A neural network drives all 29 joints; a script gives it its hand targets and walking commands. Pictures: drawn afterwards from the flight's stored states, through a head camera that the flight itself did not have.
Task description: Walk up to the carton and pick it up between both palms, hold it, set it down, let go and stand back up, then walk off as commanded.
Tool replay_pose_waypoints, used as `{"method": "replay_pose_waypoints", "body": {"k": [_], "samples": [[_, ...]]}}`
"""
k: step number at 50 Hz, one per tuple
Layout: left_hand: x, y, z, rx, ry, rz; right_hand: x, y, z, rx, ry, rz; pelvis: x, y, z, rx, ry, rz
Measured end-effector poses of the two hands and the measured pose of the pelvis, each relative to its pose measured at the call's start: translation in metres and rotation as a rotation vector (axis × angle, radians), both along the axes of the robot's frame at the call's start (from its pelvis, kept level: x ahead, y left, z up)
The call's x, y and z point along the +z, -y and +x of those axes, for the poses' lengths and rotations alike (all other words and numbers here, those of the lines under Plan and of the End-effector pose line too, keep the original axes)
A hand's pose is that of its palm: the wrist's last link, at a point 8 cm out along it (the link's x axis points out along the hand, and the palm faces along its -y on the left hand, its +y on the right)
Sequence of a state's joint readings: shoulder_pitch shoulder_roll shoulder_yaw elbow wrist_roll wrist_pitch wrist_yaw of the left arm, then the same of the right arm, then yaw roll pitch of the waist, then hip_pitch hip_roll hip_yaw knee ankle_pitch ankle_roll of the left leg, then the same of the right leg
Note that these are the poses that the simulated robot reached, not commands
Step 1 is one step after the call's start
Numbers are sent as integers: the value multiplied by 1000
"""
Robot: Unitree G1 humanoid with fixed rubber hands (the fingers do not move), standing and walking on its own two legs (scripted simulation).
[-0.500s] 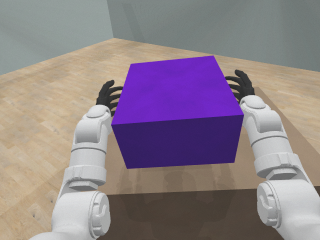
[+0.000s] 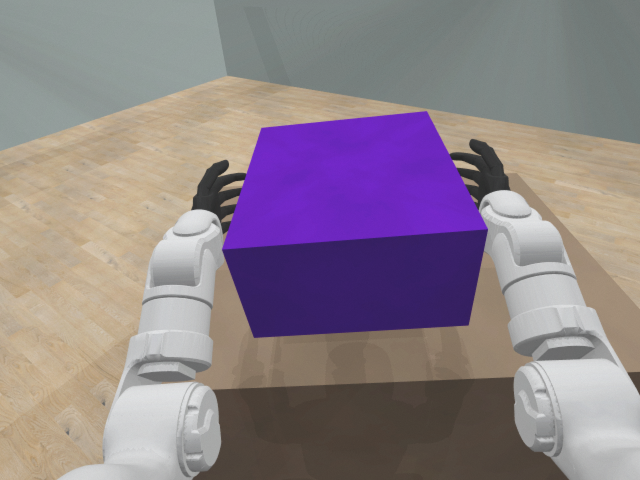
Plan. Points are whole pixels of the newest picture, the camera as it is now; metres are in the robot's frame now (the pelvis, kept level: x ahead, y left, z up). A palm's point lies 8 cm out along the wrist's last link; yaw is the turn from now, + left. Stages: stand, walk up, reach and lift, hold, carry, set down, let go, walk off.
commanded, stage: hold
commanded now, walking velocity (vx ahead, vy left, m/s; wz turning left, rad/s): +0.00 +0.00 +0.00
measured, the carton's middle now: (349, 212) +0.41 -0.03 +0.18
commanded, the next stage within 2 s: set down in 0.40 s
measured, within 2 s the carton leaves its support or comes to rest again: neither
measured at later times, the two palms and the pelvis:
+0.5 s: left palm (208, 221) +0.36 +0.15 +0.21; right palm (490, 201) +0.37 -0.20 +0.22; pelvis +0.00 +0.00 +0.00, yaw +0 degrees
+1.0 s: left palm (216, 231) +0.41 +0.16 +0.16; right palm (466, 225) +0.40 -0.19 +0.15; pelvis +0.03 +0.00 +0.01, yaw +0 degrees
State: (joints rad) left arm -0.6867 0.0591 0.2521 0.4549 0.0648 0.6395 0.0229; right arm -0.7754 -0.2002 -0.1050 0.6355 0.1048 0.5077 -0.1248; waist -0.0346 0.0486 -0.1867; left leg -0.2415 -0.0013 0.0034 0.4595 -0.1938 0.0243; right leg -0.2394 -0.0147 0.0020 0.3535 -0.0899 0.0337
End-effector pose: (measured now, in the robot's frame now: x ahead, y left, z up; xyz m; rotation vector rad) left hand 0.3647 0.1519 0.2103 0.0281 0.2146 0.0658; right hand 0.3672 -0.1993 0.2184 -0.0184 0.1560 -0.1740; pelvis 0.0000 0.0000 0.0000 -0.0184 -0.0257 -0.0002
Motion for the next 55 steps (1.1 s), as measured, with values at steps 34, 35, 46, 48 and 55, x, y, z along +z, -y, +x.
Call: {"method": "replay_pose_waypoints", "body": {"k": [34,35,46,48,55], "samples": [[-2,-5,8,5,59,-37,-2,-4,9,-3,70,78,1,0,3,0,18,0],[-3,-7,10,5,67,-38,-4,-6,11,-3,78,98,2,1,4,0,21,1],[-38,-13,36,-8,32,-16,-50,-12,34,-17,49,117,5,2,21,0,19,3],[-45,-11,41,-21,25,12,-58,-10,35,-23,42,103,5,1,25,0,13,2],[-55,-7,47,-58,30,74,-69,-6,32,-43,44,40,6,-3,38,-1,-5,-3]]}}
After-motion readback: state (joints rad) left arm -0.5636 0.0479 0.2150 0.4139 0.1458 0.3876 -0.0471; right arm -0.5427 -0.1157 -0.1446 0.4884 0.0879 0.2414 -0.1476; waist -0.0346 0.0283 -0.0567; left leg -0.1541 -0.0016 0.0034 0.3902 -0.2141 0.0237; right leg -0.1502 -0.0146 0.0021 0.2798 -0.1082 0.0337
